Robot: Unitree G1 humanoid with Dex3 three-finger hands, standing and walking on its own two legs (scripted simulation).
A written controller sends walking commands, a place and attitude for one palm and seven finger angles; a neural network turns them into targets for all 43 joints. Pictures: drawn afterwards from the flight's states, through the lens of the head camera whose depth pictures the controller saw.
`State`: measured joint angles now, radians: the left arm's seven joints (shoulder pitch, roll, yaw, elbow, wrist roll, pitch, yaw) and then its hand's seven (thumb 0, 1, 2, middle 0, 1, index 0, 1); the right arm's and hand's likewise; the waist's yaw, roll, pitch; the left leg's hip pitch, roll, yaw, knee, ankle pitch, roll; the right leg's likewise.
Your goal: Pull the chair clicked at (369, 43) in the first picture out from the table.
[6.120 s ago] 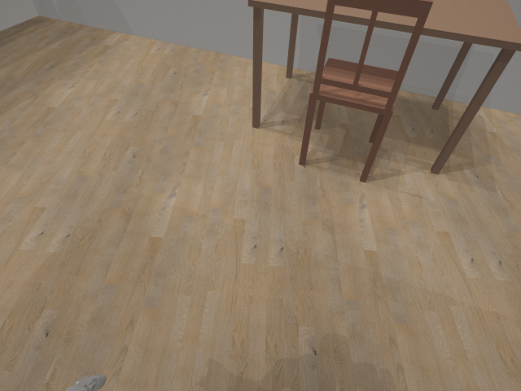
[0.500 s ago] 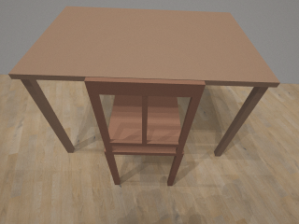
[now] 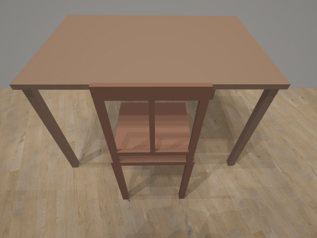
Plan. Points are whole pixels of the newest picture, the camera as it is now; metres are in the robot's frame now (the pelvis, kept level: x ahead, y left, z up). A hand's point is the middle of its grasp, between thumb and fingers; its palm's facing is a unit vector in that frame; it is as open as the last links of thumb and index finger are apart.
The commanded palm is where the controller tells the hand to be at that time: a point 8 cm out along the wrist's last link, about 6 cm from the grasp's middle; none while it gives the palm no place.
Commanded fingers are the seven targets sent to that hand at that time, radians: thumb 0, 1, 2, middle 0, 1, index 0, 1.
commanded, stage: look again from close up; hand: left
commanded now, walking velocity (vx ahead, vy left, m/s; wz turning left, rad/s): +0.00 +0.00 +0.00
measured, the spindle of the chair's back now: (152, 128) +0.50 +0.05 -0.08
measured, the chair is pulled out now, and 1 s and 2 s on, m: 0.00 0.00 0.00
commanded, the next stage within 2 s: shuffle to correct the standing spot in 0.62 s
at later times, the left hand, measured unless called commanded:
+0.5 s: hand out of the picture -0.03 +0.16 -0.17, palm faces +0.02 -0.99 -0.17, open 7.4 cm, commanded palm none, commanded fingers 0.00 0.90 0.90 -0.20 -0.30 -0.20 -0.30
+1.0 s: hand out of the picture -0.02 +0.16 -0.18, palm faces +0.06 -0.99 -0.15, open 7.4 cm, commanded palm none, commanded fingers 0.00 0.90 0.90 -0.20 -0.30 -0.20 -0.30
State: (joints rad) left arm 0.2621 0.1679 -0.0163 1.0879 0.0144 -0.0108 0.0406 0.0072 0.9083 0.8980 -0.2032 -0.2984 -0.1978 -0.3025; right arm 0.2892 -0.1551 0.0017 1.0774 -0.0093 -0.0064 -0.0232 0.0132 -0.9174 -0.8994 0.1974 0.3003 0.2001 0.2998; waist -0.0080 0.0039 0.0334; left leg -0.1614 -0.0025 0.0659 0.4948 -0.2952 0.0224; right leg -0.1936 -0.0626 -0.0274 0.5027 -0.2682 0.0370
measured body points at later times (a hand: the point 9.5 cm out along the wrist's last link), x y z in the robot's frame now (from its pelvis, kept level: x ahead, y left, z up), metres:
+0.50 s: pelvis -0.01 +0.00 +0.00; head -0.01 +0.00 +0.45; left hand -0.03 +0.21 -0.16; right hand -0.02 -0.22 -0.16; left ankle -0.01 +0.10 -0.74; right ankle +0.00 -0.14 -0.74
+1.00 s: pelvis +0.01 +0.00 +0.00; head +0.02 +0.01 +0.45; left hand -0.02 +0.21 -0.17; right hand -0.02 -0.22 -0.16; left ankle -0.01 +0.10 -0.74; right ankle +0.00 -0.14 -0.74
